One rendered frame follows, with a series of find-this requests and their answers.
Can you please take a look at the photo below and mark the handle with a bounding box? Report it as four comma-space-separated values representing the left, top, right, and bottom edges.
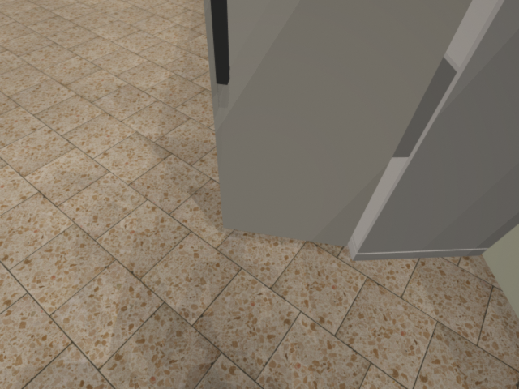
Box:
211, 0, 229, 85

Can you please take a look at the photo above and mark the fridge door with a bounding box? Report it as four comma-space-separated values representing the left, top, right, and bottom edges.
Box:
204, 0, 472, 247

